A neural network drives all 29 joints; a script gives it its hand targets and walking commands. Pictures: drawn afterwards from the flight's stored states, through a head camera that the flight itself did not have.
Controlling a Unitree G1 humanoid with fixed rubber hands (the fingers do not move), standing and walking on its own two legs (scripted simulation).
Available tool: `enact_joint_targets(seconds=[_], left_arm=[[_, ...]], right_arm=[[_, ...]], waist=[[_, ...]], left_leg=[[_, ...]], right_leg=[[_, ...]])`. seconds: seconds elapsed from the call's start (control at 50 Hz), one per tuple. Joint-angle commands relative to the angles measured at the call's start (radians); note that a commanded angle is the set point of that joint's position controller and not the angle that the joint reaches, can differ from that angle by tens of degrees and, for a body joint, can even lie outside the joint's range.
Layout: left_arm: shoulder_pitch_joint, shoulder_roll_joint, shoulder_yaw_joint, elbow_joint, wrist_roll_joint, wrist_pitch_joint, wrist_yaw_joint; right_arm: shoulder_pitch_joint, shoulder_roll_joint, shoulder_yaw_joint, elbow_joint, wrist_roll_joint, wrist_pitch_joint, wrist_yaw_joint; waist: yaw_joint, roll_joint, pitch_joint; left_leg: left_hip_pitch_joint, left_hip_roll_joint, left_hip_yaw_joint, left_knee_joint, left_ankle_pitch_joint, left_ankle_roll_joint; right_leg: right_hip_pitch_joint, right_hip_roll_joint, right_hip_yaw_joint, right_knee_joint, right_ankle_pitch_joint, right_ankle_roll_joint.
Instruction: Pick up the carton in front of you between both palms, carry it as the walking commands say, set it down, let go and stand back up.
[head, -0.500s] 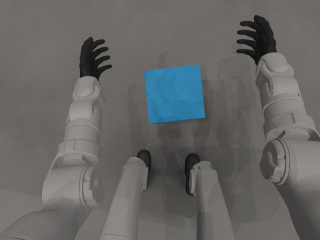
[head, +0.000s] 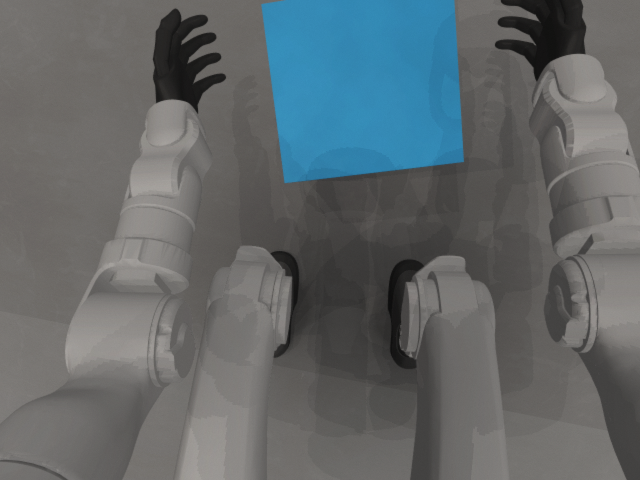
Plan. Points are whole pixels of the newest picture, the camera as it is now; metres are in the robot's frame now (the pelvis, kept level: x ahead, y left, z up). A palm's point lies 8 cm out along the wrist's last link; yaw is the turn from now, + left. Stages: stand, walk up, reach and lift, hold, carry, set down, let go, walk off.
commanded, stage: reach and lift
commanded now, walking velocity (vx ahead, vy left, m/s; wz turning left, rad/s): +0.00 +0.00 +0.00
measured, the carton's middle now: (360, 104) +0.50 -0.03 -0.33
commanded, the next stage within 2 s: none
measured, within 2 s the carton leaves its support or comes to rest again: leaves its support in 1.10 s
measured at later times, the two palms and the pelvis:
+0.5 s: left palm (218, 90) +0.51 +0.16 -0.25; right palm (503, 71) +0.53 -0.20 -0.26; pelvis -0.01 +0.00 -0.08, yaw +1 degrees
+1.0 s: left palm (238, 86) +0.51 +0.13 -0.25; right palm (480, 70) +0.53 -0.17 -0.25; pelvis -0.01 +0.00 -0.07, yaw +0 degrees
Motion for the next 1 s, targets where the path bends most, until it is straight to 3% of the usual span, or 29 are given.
enact_joint_targets(seconds=[0.0, 0.12, 0.24, 0.3, 0.4, 0.48, 0.52, 0.64, 0.78, 0.82, 0.86, 0.92, 0.98], left_arm=[[-0.276, 0.116, -0.006, -0.069, -0.021, -0.007, 0.015], [-0.385, 0.145, -0.012, 0.085, -0.033, -0.024, 0.012], [-0.447, 0.166, -0.039, 0.158, -0.062, -0.068, 0.002], [-0.458, 0.135, -0.104, 0.196, -0.129, -0.080, -0.007], [-0.455, 0.139, -0.125, 0.182, -0.146, -0.087, -0.008], [-0.370, 0.138, -0.103, 0.205, -0.125, -0.090, 0.004], [-0.352, 0.132, -0.086, 0.226, -0.104, -0.090, 0.002], [-0.397, 0.103, -0.086, 0.202, -0.085, -0.098, -0.002], [-0.490, -0.014, -0.150, 0.210, -0.108, -0.101, 0.009], [-0.496, -0.041, -0.131, 0.233, -0.082, -0.102, 0.015], [-0.586, -0.221, -0.170, 0.220, -0.078, -0.104, -0.022], [-0.774, -0.583, -0.211, 0.188, -0.019, -0.072, -0.115], [-0.838, -0.750, -0.195, 0.146, 0.037, -0.030, -0.187]], right_arm=[[-0.349, -0.139, 0.016, -0.058, 0.032, -0.010, -0.011], [-0.435, -0.147, 0.050, 0.096, 0.052, -0.022, -0.023], [-0.499, -0.157, 0.087, 0.133, 0.074, -0.064, -0.035], [-0.525, -0.158, 0.103, 0.102, 0.090, -0.082, -0.045], [-0.498, -0.145, 0.101, 0.078, 0.090, -0.087, -0.053], [-0.435, -0.093, 0.120, 0.084, 0.099, -0.080, -0.050], [-0.413, -0.072, 0.116, 0.107, 0.091, -0.076, -0.045], [-0.419, -0.063, 0.093, 0.122, 0.068, -0.086, -0.047], [-0.500, 0.027, 0.144, 0.121, 0.079, -0.098, -0.053], [-0.514, 0.075, 0.154, 0.134, 0.072, -0.097, -0.050], [-0.610, 0.268, 0.210, 0.123, 0.085, -0.098, -0.018], [-0.747, 0.672, 0.272, 0.102, 0.056, -0.070, 0.068], [-0.742, 0.850, 0.237, 0.060, 0.017, -0.035, 0.130]], waist=[[0.008, -0.111, -1.135], [0.009, -0.089, -0.965], [0.004, -0.086, -0.949], [-0.043, -0.098, -0.975], [-0.058, -0.094, -1.000], [-0.011, -0.105, -1.003], [-0.004, -0.107, -0.929], [-0.035, -0.080, -0.881], [-0.061, -0.057, -0.886], [-0.045, -0.059, -0.870], [-0.036, -0.069, -0.875], [-0.045, -0.074, -0.860], [-0.048, -0.053, -0.828]], left_leg=[[0.555, -0.004, 0.106, -0.074, 0.184, -0.021], [0.480, 0.013, 0.095, 0.020, 0.106, -0.017], [0.463, 0.015, 0.085, 0.108, 0.189, -0.016], [0.460, 0.010, 0.078, 0.141, 0.232, -0.015], [0.425, -0.006, 0.082, 0.164, 0.288, -0.019], [0.424, -0.012, 0.092, 0.160, 0.302, -0.017], [0.381, -0.012, 0.090, 0.153, 0.271, -0.014], [0.381, -0.017, 0.079, 0.143, 0.253, -0.016], [0.442, -0.042, 0.069, 0.129, 0.227, -0.016], [0.445, -0.052, 0.071, 0.121, 0.207, -0.012], [0.433, -0.066, 0.078, 0.126, 0.219, -0.005], [0.397, -0.092, 0.080, 0.147, 0.202, 0.001], [0.378, -0.112, 0.096, 0.168, 0.190, 0.006]], right_leg=[[0.666, -0.012, -0.071, -0.107, 0.166, 0.001], [0.553, -0.036, -0.043, -0.032, 0.073, -0.008], [0.544, -0.044, -0.022, 0.051, 0.158, -0.006], [0.567, -0.043, -0.029, 0.076, 0.218, -0.007], [0.624, -0.040, -0.032, 0.106, 0.310, -0.005], [0.639, -0.032, -0.036, 0.112, 0.328, -0.002], [0.584, -0.032, -0.031, 0.103, 0.295, -0.002], [0.498, -0.030, -0.032, 0.084, 0.255, -0.003], [0.489, -0.022, -0.037, 0.070, 0.205, -0.007], [0.487, -0.015, -0.039, 0.064, 0.181, -0.008], [0.488, 0.001, -0.038, 0.065, 0.198, -0.013], [0.464, 0.027, -0.044, 0.079, 0.194, -0.016], [0.417, 0.049, -0.065, 0.093, 0.181, -0.023]])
